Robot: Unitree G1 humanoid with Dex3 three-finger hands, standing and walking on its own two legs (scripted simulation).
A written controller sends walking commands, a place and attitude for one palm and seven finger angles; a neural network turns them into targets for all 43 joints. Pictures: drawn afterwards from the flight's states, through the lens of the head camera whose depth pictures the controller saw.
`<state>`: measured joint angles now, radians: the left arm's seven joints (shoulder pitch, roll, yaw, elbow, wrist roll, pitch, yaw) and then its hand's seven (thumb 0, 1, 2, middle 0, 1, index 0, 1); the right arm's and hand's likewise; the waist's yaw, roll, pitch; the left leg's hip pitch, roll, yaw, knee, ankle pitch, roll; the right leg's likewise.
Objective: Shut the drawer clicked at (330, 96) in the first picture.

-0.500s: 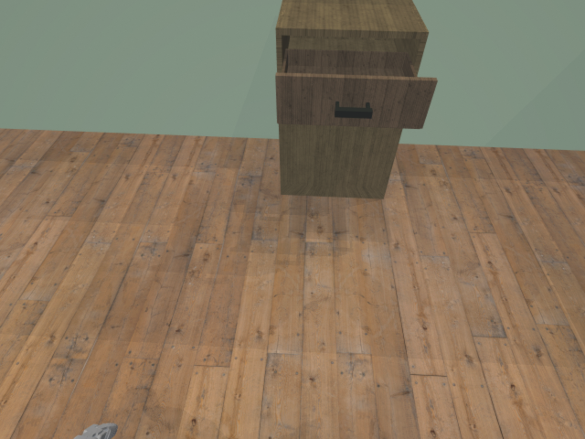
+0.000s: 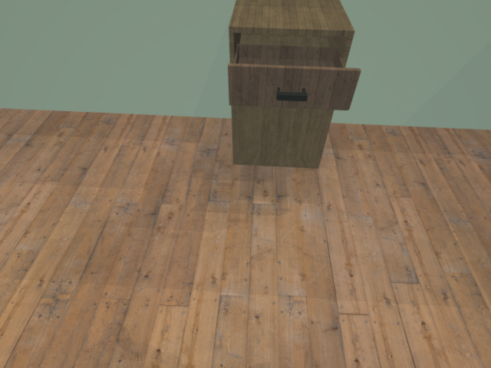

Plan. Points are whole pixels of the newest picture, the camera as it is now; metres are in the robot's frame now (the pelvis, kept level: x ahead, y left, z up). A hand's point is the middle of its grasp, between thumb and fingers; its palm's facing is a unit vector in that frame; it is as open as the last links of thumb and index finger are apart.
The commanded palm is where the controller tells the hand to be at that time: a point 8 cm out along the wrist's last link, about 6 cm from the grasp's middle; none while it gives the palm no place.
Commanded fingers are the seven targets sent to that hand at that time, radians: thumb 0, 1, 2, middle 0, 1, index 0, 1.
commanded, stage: stand and wait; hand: left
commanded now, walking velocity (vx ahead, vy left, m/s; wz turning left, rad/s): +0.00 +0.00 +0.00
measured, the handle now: (291, 93) +1.03 -0.10 -0.09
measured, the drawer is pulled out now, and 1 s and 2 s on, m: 0.29 0.29 0.29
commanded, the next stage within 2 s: look at it before walking up in 0.34 s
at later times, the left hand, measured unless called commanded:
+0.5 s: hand out of the picture +0.07 +0.24 -0.15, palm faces -0.03 -0.94 -0.33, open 7.3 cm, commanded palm none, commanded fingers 0.00 0.90 0.90 -0.20 -0.30 -0.20 -0.30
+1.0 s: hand out of the picture +0.07 +0.25 -0.15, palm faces -0.03 -0.94 -0.33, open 7.3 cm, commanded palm none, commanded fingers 0.00 0.90 0.90 -0.20 -0.30 -0.20 -0.30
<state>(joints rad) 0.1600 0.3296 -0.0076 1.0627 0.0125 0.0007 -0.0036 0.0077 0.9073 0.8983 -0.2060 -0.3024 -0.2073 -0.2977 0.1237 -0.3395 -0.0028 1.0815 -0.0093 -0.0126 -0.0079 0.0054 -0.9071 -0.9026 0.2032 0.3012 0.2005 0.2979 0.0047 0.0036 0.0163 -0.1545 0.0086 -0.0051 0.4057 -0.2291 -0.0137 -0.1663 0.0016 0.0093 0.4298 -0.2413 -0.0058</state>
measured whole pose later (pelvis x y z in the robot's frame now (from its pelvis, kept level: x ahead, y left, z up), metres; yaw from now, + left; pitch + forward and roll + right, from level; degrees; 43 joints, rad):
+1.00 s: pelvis +0.00 +0.00 +0.00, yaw +0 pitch -1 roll +0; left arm 0.15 0.34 -0.01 1.09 0.01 -0.01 0.00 0.01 0.91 0.90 -0.20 -0.30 -0.21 -0.30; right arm 0.12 -0.33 0.00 1.12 0.00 -0.02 -0.01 0.00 -0.91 -0.90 0.20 0.30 0.20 0.30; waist 0.00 0.00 0.02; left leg -0.13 0.01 0.00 0.35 -0.20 -0.01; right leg -0.14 0.00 0.02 0.37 -0.20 0.00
